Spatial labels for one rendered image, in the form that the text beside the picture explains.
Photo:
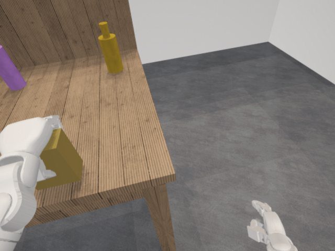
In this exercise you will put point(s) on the left robot forearm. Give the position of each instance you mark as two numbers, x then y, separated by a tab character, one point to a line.
18	179

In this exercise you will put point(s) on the table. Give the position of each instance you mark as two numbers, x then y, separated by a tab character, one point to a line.
110	118

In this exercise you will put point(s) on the sponge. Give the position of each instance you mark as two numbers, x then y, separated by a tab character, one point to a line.
60	156

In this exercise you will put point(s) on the right robot hand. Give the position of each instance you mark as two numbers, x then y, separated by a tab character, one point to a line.
258	229

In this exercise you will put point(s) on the right robot forearm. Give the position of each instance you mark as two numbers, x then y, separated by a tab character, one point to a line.
279	242

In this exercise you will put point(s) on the left robot hand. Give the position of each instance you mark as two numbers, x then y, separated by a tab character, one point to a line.
31	136

